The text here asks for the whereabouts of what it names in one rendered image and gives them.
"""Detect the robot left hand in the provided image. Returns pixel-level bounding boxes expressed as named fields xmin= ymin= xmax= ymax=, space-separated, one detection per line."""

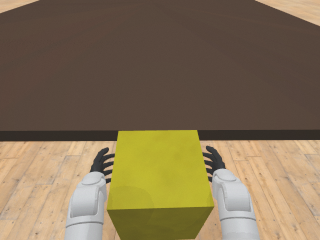
xmin=90 ymin=147 xmax=115 ymax=184

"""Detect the right robot forearm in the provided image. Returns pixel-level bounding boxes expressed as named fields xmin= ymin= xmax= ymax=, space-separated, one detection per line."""
xmin=212 ymin=168 xmax=260 ymax=240

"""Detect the left robot forearm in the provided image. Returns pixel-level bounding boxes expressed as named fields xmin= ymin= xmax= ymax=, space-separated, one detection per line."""
xmin=64 ymin=171 xmax=107 ymax=240

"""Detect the robot right hand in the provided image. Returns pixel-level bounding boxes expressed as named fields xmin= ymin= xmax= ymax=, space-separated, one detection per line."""
xmin=202 ymin=145 xmax=226 ymax=183

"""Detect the carton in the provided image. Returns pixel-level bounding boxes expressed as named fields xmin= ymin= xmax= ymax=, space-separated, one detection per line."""
xmin=106 ymin=130 xmax=215 ymax=240

